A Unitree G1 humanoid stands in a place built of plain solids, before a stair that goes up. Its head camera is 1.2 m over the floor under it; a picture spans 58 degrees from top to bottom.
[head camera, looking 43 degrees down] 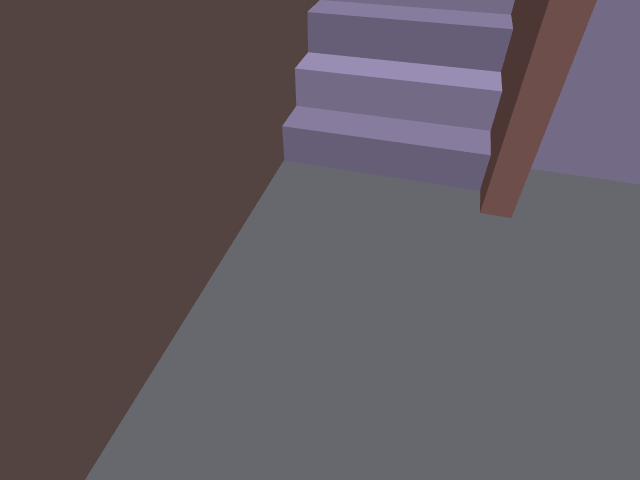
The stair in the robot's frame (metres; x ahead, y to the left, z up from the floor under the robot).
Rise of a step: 0.19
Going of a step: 0.23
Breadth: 0.96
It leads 16 degrees to the right of straight ahead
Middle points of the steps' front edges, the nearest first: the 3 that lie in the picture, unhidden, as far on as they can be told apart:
1.75 -0.28 0.19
1.96 -0.34 0.38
2.18 -0.40 0.57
